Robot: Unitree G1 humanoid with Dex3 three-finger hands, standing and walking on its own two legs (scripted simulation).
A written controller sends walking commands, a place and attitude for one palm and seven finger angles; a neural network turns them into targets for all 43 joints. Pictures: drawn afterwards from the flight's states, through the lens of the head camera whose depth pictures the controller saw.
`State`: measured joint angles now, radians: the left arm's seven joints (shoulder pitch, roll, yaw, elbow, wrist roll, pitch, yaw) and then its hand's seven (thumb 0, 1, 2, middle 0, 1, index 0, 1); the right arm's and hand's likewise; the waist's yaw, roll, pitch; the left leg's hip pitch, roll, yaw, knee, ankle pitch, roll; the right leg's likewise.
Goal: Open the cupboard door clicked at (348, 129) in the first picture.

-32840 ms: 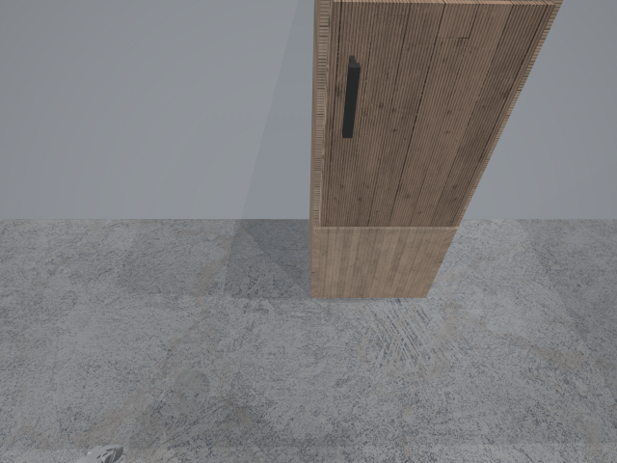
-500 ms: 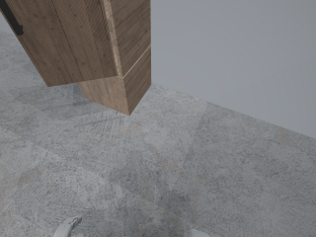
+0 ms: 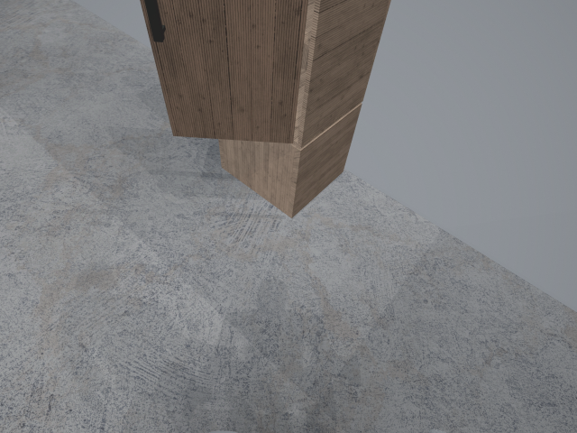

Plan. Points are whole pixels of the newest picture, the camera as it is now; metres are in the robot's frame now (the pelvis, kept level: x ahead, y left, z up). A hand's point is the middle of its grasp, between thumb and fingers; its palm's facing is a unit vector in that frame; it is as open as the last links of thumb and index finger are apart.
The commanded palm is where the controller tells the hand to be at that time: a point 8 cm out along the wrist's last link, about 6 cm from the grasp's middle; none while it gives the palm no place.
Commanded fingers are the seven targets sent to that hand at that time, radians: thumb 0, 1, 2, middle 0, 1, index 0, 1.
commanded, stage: take the last steps up to it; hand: left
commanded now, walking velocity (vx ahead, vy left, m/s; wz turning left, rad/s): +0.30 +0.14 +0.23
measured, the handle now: (154, 2) +0.95 +0.41 +0.10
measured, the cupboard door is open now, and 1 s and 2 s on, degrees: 40 40 40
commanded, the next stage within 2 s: come to a stop and stand still in 1.16 s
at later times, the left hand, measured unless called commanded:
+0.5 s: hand out of the picture +0.10 +0.19 -0.15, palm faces +0.18 -0.96 -0.21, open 7.3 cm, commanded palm none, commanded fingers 0.00 0.90 0.90 -0.20 -0.30 -0.20 -0.30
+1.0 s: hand (133, 309) +0.31 +0.30 -0.15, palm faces +0.14 -0.97 -0.19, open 7.3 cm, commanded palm none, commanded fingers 0.00 0.90 0.90 -0.20 -0.30 -0.20 -0.30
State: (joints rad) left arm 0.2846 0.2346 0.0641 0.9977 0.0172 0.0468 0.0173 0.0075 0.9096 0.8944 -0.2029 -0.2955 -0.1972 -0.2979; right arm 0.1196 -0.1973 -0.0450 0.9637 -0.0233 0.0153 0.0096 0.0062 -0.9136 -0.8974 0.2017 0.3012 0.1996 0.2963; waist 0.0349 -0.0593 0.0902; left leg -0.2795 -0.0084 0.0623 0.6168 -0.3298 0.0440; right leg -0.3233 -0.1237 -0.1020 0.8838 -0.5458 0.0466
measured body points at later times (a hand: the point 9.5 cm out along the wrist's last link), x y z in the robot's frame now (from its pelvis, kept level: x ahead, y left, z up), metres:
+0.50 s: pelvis +0.09 +0.00 +0.02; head +0.11 +0.00 +0.47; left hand +0.09 +0.24 -0.13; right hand +0.12 -0.24 -0.14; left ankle +0.08 +0.14 -0.65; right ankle +0.09 -0.12 -0.73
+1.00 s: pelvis +0.25 +0.11 +0.02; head +0.27 +0.11 +0.47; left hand +0.30 +0.35 -0.13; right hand +0.25 -0.11 -0.14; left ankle +0.20 +0.19 -0.73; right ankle +0.33 +0.00 -0.68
